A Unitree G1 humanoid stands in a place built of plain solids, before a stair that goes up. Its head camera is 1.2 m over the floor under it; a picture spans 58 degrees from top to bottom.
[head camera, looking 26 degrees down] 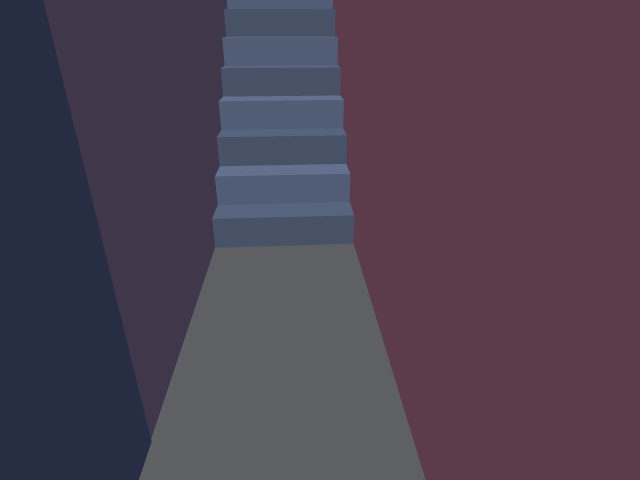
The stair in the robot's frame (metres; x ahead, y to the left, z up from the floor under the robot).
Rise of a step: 0.19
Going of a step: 0.22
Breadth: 0.85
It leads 4 degrees to the left of straight ahead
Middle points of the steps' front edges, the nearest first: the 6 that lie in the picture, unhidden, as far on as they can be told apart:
2.38 0.21 0.19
2.60 0.23 0.38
2.82 0.24 0.57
3.05 0.26 0.76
3.27 0.27 0.95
3.49 0.29 1.15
